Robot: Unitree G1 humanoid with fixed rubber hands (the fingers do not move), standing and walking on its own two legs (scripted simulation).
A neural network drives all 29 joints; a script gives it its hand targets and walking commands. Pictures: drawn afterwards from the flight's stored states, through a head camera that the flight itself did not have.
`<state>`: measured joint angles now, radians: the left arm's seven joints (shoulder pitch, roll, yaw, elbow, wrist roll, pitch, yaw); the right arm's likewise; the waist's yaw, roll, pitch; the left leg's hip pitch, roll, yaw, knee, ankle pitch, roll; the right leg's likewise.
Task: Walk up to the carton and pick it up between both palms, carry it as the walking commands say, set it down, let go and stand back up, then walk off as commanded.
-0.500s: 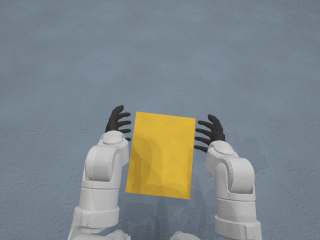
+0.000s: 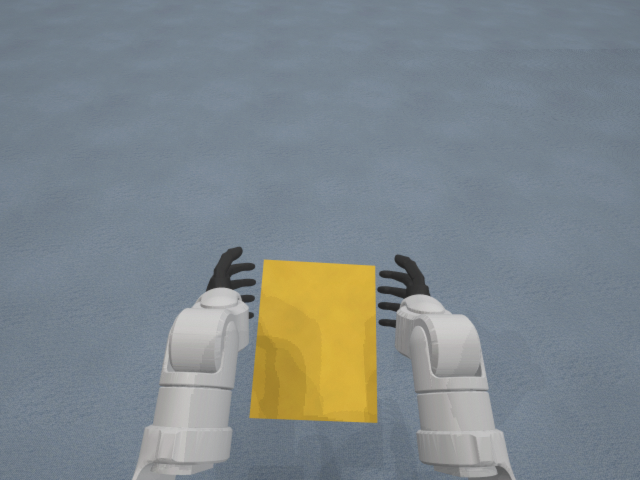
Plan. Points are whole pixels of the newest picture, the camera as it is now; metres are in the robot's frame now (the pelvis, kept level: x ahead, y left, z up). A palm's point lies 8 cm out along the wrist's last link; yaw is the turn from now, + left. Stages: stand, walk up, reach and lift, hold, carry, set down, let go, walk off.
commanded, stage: carry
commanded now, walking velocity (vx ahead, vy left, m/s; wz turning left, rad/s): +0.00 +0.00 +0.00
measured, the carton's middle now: (313, 342) +0.32 +0.00 -0.03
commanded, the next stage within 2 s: none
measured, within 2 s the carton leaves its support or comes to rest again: neither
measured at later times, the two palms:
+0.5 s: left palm (201, 319) +0.29 +0.13 +0.08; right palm (400, 321) +0.29 -0.10 +0.08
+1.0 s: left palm (184, 319) +0.29 +0.16 +0.07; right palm (378, 321) +0.29 -0.08 +0.07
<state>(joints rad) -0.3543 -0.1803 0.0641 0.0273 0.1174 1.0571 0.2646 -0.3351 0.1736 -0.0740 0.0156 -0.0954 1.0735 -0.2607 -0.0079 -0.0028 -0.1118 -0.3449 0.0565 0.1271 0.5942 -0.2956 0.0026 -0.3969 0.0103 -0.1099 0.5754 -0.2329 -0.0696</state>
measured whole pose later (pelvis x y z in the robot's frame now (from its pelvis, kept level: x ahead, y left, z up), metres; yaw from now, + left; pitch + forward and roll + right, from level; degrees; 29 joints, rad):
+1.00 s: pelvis -0.01 +0.04 +0.00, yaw +0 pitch +3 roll +0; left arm -0.34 -0.17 0.07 0.12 0.13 0.93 0.22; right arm -0.32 0.17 -0.09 0.11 -0.12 0.93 -0.22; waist 0.01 -0.01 -0.10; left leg -0.35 0.00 0.15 0.56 -0.27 0.07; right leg -0.40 -0.04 -0.08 0.55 -0.19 -0.01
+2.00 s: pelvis -0.01 +0.06 +0.00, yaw +0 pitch +2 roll -1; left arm -0.35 -0.18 0.06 0.14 0.14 0.89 0.22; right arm -0.31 0.17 -0.11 0.11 -0.13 0.89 -0.20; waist 0.01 0.01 -0.06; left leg -0.34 -0.01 0.17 0.60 -0.30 0.09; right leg -0.39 -0.06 -0.07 0.57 -0.21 0.03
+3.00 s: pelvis -0.02 +0.04 +0.00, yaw +0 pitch +2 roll +0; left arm -0.34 -0.18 0.08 0.20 0.15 0.89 0.21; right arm -0.33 0.17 -0.11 0.18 -0.15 0.90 -0.20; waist 0.01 0.01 -0.10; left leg -0.35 0.01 0.15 0.56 -0.25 0.06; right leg -0.40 -0.04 -0.09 0.54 -0.18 -0.02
